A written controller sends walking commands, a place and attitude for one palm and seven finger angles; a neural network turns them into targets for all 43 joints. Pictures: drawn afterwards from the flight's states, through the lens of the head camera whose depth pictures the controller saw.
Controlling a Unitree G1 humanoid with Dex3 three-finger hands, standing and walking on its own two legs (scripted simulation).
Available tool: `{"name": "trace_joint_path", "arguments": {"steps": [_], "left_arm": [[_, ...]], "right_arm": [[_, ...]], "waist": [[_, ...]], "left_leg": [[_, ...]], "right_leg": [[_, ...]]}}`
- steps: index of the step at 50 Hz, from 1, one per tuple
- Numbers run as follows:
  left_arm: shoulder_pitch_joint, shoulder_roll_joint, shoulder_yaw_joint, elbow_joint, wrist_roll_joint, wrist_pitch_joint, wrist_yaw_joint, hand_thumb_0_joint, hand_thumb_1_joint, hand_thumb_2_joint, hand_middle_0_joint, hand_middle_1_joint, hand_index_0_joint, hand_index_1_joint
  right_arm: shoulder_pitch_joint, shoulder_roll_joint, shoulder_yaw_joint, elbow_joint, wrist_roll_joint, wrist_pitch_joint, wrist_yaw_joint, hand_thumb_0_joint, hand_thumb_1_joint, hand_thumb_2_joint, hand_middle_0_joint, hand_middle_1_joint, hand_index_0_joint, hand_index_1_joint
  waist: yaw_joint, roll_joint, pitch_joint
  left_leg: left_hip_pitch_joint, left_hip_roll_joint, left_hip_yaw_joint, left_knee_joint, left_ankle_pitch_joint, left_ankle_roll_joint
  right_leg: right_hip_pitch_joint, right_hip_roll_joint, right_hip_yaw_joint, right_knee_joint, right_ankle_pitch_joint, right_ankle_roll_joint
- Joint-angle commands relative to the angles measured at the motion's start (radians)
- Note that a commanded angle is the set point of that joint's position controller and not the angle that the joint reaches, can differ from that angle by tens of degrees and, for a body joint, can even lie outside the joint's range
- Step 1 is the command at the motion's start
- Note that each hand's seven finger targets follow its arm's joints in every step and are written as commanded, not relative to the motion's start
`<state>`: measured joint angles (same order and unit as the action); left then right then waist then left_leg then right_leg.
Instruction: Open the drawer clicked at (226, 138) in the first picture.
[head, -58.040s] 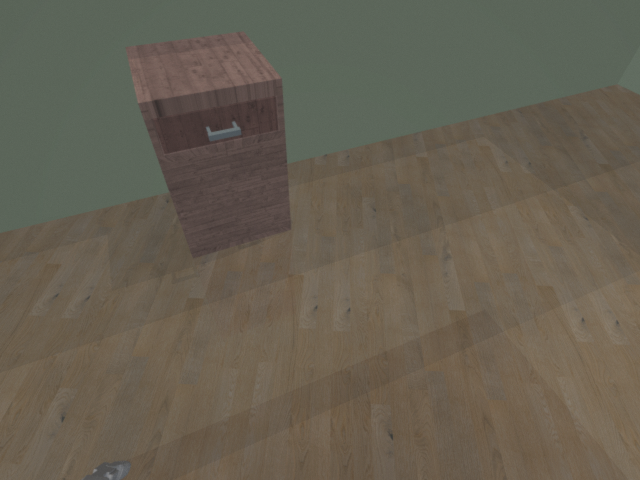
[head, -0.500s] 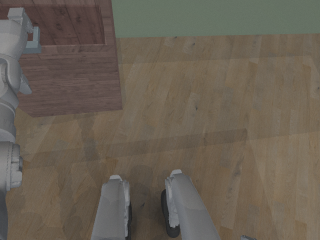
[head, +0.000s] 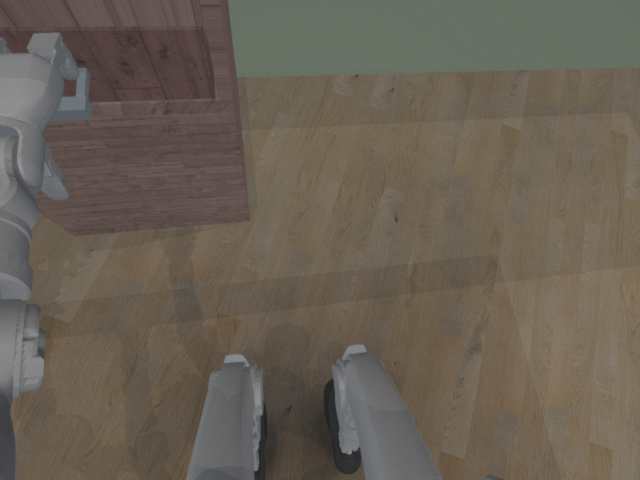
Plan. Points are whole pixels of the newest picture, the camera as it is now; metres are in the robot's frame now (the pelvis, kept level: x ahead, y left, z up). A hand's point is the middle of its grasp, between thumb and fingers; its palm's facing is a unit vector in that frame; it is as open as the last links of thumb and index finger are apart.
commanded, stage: lift the fingers back up to retry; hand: left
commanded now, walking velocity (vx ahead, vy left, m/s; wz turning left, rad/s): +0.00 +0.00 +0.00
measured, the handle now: (43, 94) +0.58 +0.31 -0.02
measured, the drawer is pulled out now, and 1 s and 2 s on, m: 0.00 0.00 0.00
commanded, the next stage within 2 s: re-aim the fingers above the handle in 0.48 s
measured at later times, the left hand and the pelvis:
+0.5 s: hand (20, 95) +0.53 +0.30 +0.04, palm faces -0.10 -0.03 -1.00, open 13.8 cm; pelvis +0.04 +0.00 +0.07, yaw +1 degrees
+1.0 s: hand (32, 101) +0.52 +0.29 +0.04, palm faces -0.10 -0.04 -0.99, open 13.8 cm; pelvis +0.03 +0.01 +0.06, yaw +1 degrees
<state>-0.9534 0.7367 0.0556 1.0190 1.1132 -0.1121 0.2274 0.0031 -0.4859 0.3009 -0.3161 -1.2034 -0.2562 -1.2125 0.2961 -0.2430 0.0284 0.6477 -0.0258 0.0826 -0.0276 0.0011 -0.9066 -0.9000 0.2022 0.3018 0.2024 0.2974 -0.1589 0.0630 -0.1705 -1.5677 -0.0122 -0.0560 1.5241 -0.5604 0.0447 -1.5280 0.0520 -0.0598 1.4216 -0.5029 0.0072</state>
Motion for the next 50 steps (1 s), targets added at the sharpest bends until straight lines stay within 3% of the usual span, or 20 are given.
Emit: {"name": "trace_joint_path", "arguments": {"steps": [1,5,7,8,9,12,16,17,20,23,27,31,33,36,37,41,44,47,49,50], "left_arm": [[-0.413,0.23,0.053,-0.252,-0.013,-0.066,0.049,0.0,-0.5,0.3,-0.3,-1.2,-0.3,-1.2],[-0.371,0.266,0.103,-0.216,-0.014,-0.089,0.095,0.0,-0.5,0.3,-0.3,-1.2,-0.3,-1.2],[-0.316,0.29,0.137,-0.179,-0.007,-0.081,0.128,0.0,-0.5,0.3,-0.3,-1.2,-0.3,-1.2],[-0.302,0.284,0.138,-0.183,-0.005,-0.079,0.139,0.0,-0.5,0.3,-0.3,-1.2,-0.3,-1.2],[-0.322,0.263,0.126,-0.215,-0.007,-0.084,0.152,0.0,-0.5,0.3,-0.3,-1.2,-0.3,-1.2],[-0.305,0.284,0.152,-0.239,-0.002,-0.087,0.189,0.0,-0.5,0.3,-0.3,-1.2,-0.3,-1.2],[-0.242,0.24,0.13,-0.173,0.0,-0.05,0.203,0.0,-0.5,0.3,-0.3,-1.2,-0.3,-1.2],[-0.232,0.192,0.096,-0.144,-0.005,-0.039,0.202,0.0,-0.5,0.3,-0.3,-1.2,-0.3,-1.2],[-0.194,0.157,0.075,-0.103,-0.009,-0.031,0.189,0.0,-0.5,0.3,-0.3,-1.2,-0.3,-1.2],[-0.203,0.114,0.036,-0.086,-0.004,-0.045,0.167,0.0,-0.5,0.3,-0.3,-1.2,-0.3,-1.2],[-0.211,0.141,0.057,-0.131,0.003,-0.099,0.168,0.0,-0.5,0.3,-0.3,-1.2,-0.3,-1.2],[-0.23,0.21,0.117,-0.139,0.023,-0.133,0.214,0.0,-0.5,0.3,-0.3,-1.2,-0.3,-1.2],[-0.237,0.231,0.142,-0.142,0.027,-0.128,0.245,0.0,-0.5,0.3,-0.3,-1.2,-0.3,-1.2],[-0.252,0.24,0.148,-0.131,0.04,-0.097,0.284,0.0,-0.5,0.3,-0.3,-1.2,-0.3,-1.2],[-0.227,0.213,0.13,-0.088,0.037,-0.074,0.287,0.0,-0.5,0.3,-0.3,-1.2,-0.3,-1.2],[-0.281,0.202,0.097,-0.074,0.036,-0.017,0.263,0.0,-0.5,0.3,-0.3,-1.2,-0.3,-1.2],[-0.319,0.152,0.052,-0.13,0.015,-0.022,0.215,0.0,-0.5,0.3,-0.3,-1.2,-0.3,-1.2],[-0.328,0.113,0.021,-0.136,-0.006,-0.039,0.173,0.0,-0.5,0.3,-0.3,-1.2,-0.3,-1.2],[-0.325,0.147,0.041,-0.115,0.004,-0.063,0.164,0.0,-0.5,0.3,-0.3,-1.2,-0.3,-1.2],[-0.328,0.155,0.044,-0.09,0.007,-0.065,0.168,0.0,-0.5,0.3,-0.3,-1.2,-0.3,-1.2]], "right_arm": [[0.209,-0.195,-0.076,-0.018,-0.005,-0.004,-0.018,0.0,-0.9,-0.9,0.2,0.3,0.2,0.3],[0.203,-0.191,-0.074,-0.015,-0.009,0.004,-0.015,0.0,-0.9,-0.9,0.2,0.3,0.2,0.3],[0.199,-0.193,-0.072,-0.021,-0.013,0.014,-0.01,0.0,-0.9,-0.9,0.2,0.3,0.2,0.3],[0.193,-0.192,-0.071,-0.028,-0.014,0.019,-0.006,0.0,-0.9,-0.9,0.2,0.3,0.2,0.3],[0.193,-0.188,-0.076,-0.031,-0.015,0.02,-0.003,0.0,-0.9,-0.9,0.2,0.3,0.2,0.3],[0.188,-0.191,-0.086,-0.03,-0.018,0.025,0.006,0.0,-0.9,-0.9,0.2,0.3,0.2,0.3],[0.193,-0.195,-0.092,-0.02,-0.016,0.037,0.015,0.0,-0.9,-0.9,0.2,0.3,0.2,0.3],[0.194,-0.193,-0.094,-0.015,-0.016,0.038,0.016,0.0,-0.9,-0.9,0.2,0.3,0.2,0.3],[0.196,-0.198,-0.099,-0.01,-0.018,0.045,0.017,0.0,-0.9,-0.9,0.2,0.3,0.2,0.3],[0.192,-0.195,-0.101,-0.006,-0.017,0.047,0.013,0.0,-0.9,-0.9,0.2,0.3,0.2,0.3],[0.172,-0.194,-0.103,-0.01,-0.021,0.046,0.004,0.0,-0.9,-0.9,0.2,0.3,0.2,0.3],[0.162,-0.2,-0.103,-0.014,-0.03,0.045,0.001,0.0,-0.9,-0.9,0.2,0.3,0.2,0.3],[0.155,-0.201,-0.103,-0.012,-0.033,0.044,0.007,0.0,-0.9,-0.9,0.2,0.3,0.2,0.3],[0.158,-0.207,-0.103,-0.017,-0.035,0.046,0.017,0.0,-0.9,-0.9,0.2,0.3,0.2,0.3],[0.157,-0.207,-0.104,-0.017,-0.034,0.046,0.022,0.0,-0.9,-0.9,0.2,0.3,0.2,0.3],[0.177,-0.217,-0.106,-0.015,-0.026,0.046,0.024,0.0,-0.9,-0.9,0.2,0.3,0.2,0.3],[0.188,-0.213,-0.113,-0.008,-0.023,0.043,0.019,0.0,-0.9,-0.9,0.2,0.3,0.2,0.3],[0.191,-0.205,-0.113,0.005,-0.021,0.038,0.007,0.0,-0.9,-0.9,0.2,0.3,0.2,0.3],[0.194,-0.206,-0.104,0.01,-0.02,0.035,-0.002,0.0,-0.9,-0.9,0.2,0.3,0.2,0.3],[0.185,-0.206,-0.1,0.014,-0.02,0.035,-0.004,0.0,-0.9,-0.9,0.2,0.3,0.2,0.3]], "waist": [[-0.031,0.192,-0.634],[-0.012,0.194,-0.589],[0.003,0.158,-0.566],[0.016,0.179,-0.576],[0.008,0.19,-0.596],[0.02,0.184,-0.639],[0.018,0.146,-0.588],[0.005,0.121,-0.553],[0.008,0.102,-0.529],[-0.009,0.07,-0.486],[0.0,0.112,-0.493],[0.01,0.115,-0.521],[0.021,0.149,-0.514],[0.023,0.172,-0.576],[0.019,0.158,-0.559],[-0.002,0.142,-0.595],[-0.014,0.152,-0.658],[-0.032,0.126,-0.586],[-0.031,0.11,-0.55],[-0.031,0.128,-0.489]], "left_leg": [[0.68,0.033,-0.067,-0.259,0.308,-0.003],[0.676,0.029,-0.042,-0.277,0.379,0.001],[0.66,0.028,-0.028,-0.29,0.413,0.004],[0.681,0.029,-0.028,-0.305,0.444,-0.001],[0.71,0.03,-0.023,-0.309,0.478,-0.002],[0.75,0.027,-0.011,-0.326,0.518,0.001],[0.781,0.031,-0.009,-0.368,0.55,-0.002],[0.773,0.031,-0.005,-0.374,0.537,0.002],[0.779,0.031,0.0,-0.392,0.533,0.0],[0.762,0.031,0.004,-0.405,0.503,0.006],[0.773,0.03,0.005,-0.398,0.487,0.003],[0.75,0.028,-0.003,-0.38,0.484,0.0],[0.758,0.03,-0.007,-0.378,0.504,-0.007],[0.783,0.032,-0.013,-0.368,0.536,-0.015],[0.775,0.031,-0.009,-0.369,0.521,-0.014],[0.806,0.036,-0.021,-0.386,0.501,-0.015],[0.875,0.04,-0.034,-0.393,0.523,-0.017],[0.86,0.039,-0.034,-0.403,0.472,-0.009],[0.82,0.037,-0.035,-0.407,0.434,-0.004],[0.785,0.034,-0.03,-0.406,0.4,-0.005]], "right_leg": [[0.245,0.016,-0.012,-0.213,0.122,-0.056],[0.303,0.016,-0.005,-0.248,0.17,-0.058],[0.356,0.016,-0.004,-0.262,0.205,-0.056],[0.375,0.016,-0.003,-0.266,0.227,-0.06],[0.394,0.016,-0.002,-0.276,0.254,-0.057],[0.476,0.016,0.009,-0.304,0.316,-0.054],[0.508,0.015,0.002,-0.339,0.348,-0.052],[0.512,0.016,0.003,-0.353,0.348,-0.051],[0.525,0.014,0.004,-0.367,0.352,-0.051],[0.526,0.011,0.011,-0.386,0.345,-0.052],[0.502,0.013,0.017,-0.38,0.317,-0.056],[0.469,0.013,0.016,-0.349,0.291,-0.055],[0.455,0.011,0.012,-0.337,0.288,-0.06],[0.444,0.013,0.005,-0.317,0.296,-0.057],[0.448,0.015,0.003,-0.324,0.293,-0.056],[0.456,0.015,-0.003,-0.337,0.281,-0.05],[0.467,0.015,-0.003,-0.35,0.29,-0.048],[0.458,0.017,0.0,-0.375,0.26,-0.05],[0.44,0.015,0.002,-0.372,0.232,-0.051],[0.414,0.015,0.002,-0.372,0.208,-0.056]]}}
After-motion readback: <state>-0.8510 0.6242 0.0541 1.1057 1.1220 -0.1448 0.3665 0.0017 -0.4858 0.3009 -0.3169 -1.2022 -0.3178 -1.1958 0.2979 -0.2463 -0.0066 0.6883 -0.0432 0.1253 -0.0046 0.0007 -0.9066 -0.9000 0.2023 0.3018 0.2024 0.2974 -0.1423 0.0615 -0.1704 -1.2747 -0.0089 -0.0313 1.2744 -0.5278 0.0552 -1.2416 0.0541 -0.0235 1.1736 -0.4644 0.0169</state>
